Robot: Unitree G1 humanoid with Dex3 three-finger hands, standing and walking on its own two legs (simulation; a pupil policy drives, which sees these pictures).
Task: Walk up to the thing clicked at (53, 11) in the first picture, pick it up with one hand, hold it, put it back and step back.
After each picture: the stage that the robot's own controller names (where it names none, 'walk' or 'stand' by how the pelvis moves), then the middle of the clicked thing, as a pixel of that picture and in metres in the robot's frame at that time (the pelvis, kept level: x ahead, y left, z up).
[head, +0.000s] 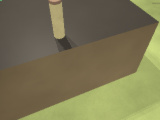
stand; (57, 18) +0.84 +0.16 -0.04
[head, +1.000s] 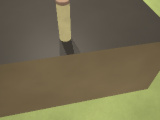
rise first; (64, 20) +0.78 +0.15 -0.02
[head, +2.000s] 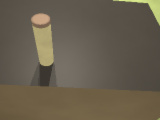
walk; (44, 42) +0.56 +0.19 -0.02
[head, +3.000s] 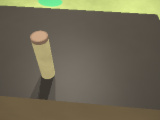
stand; (44, 57) +0.53 +0.20 -0.04
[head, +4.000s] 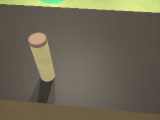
stand; (43, 59) +0.51 +0.20 -0.04
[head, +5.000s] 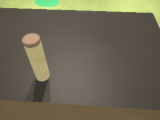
stand; (37, 59) +0.52 +0.23 -0.05
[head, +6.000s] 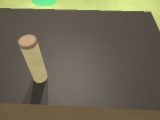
stand; (34, 61) +0.51 +0.24 -0.05
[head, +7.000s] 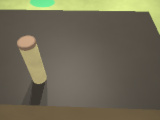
stand; (33, 62) +0.50 +0.24 -0.05
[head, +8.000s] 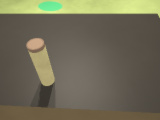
rise first; (42, 64) +0.49 +0.23 -0.04
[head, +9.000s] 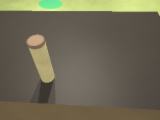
go down; (42, 61) +0.51 +0.23 -0.04
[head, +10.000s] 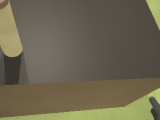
go down; (4, 28) +0.53 +0.21 +0.02
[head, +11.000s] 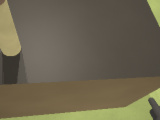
go down; (2, 26) +0.53 +0.22 +0.04
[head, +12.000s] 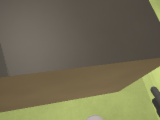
close in; out of the picture +0.54 +0.23 +0.07
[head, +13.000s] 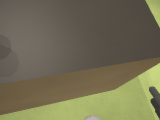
lift; out of the picture +0.57 +0.23 +0.07
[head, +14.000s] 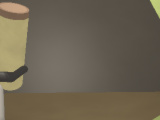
lift; (12, 50) +0.40 +0.21 +0.12
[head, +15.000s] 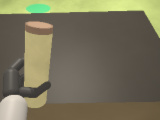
hold; (37, 67) +0.34 +0.15 +0.14
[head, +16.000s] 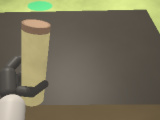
hold; (34, 65) +0.34 +0.15 +0.14
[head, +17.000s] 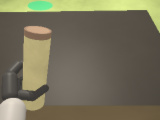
hold; (35, 70) +0.34 +0.16 +0.12
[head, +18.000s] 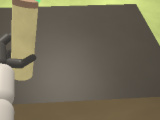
crouch; (23, 41) +0.44 +0.18 +0.15
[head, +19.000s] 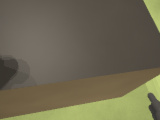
lower; out of the picture +0.54 +0.22 +0.07
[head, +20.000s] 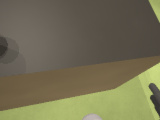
lower; out of the picture +0.56 +0.22 +0.08
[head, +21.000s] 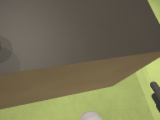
lower; out of the picture +0.57 +0.23 +0.09
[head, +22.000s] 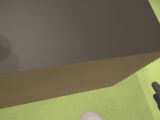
lower; out of the picture +0.57 +0.23 +0.08
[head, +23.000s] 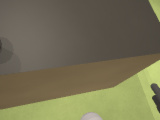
rest; out of the picture +0.57 +0.23 +0.08
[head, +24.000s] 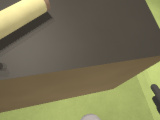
withdraw; (14, 17) +0.58 +0.11 -0.01
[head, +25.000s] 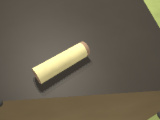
sink last; (62, 61) +0.50 +0.06 -0.07
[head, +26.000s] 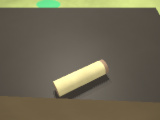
stand; (81, 77) +0.46 +0.04 -0.08
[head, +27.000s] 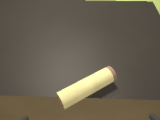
stand; (87, 86) +0.39 +0.00 -0.07
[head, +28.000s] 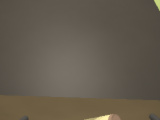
stand; out of the picture +0.28 -0.03 -0.25
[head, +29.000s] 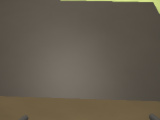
stand; out of the picture +0.15 -0.05 -0.67
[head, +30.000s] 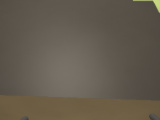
stand; out of the picture +0.16 -0.01 -0.68
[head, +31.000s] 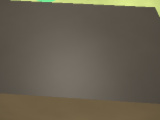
stand; out of the picture +0.18 +0.01 -0.71
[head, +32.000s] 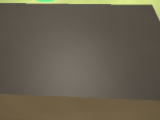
walk; out of the picture +0.20 +0.02 -0.74
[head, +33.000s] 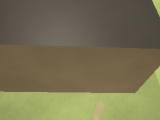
walk; (95, 119) +0.39 -0.13 -0.73
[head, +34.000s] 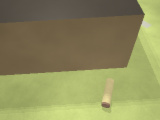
stand; (108, 92) +0.69 -0.16 -0.73
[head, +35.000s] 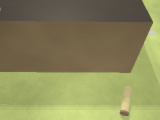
stand; (126, 100) +0.65 -0.36 -0.74
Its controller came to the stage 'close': yes
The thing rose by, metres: 0.20
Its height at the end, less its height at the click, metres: -0.70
